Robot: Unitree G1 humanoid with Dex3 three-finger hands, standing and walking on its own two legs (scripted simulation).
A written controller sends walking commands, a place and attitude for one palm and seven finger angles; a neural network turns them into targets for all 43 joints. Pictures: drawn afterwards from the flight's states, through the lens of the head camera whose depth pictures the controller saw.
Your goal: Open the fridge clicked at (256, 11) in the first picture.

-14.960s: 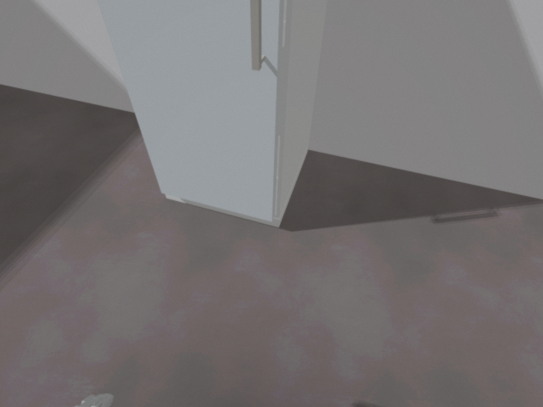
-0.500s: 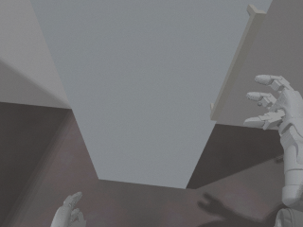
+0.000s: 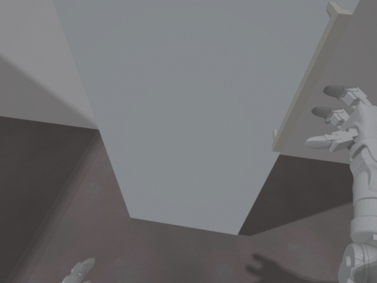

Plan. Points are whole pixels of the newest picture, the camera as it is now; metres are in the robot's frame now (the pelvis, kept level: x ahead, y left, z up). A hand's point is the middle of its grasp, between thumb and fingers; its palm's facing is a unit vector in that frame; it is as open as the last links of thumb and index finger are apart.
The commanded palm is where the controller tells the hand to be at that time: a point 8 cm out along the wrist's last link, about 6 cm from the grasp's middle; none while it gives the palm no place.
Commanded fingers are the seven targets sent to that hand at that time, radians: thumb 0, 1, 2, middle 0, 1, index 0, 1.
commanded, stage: move the hooked fingers beside the handle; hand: right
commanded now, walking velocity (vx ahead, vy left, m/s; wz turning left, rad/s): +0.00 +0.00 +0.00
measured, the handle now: (299, 91) +0.47 -0.17 +0.21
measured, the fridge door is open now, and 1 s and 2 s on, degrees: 0 0 0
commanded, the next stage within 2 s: feel for the door with the fingertips in 0.60 s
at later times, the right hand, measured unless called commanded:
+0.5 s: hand (328, 123) +0.41 -0.23 +0.18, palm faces +0.08 +1.00 +0.01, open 14.0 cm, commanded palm +0.38 -0.28 +0.18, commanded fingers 0.00 0.50 -0.30 0.30 1.20 0.30 1.20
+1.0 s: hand (314, 123) +0.41 -0.20 +0.17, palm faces +0.06 +1.00 +0.01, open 14.0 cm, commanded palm +0.38 -0.25 +0.18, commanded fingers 0.00 0.50 -0.30 0.30 1.20 0.30 1.20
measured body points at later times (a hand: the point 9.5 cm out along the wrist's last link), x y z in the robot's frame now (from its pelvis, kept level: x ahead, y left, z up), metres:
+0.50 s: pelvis +0.00 -0.01 +0.00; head +0.00 +0.00 +0.45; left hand +0.12 +0.25 -0.10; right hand +0.40 -0.29 +0.18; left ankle -0.02 +0.11 -0.74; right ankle +0.01 -0.11 -0.74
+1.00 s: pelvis +0.00 -0.01 +0.00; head +0.00 +0.00 +0.45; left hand +0.12 +0.24 -0.10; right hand +0.40 -0.26 +0.17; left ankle -0.02 +0.11 -0.74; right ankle +0.01 -0.11 -0.74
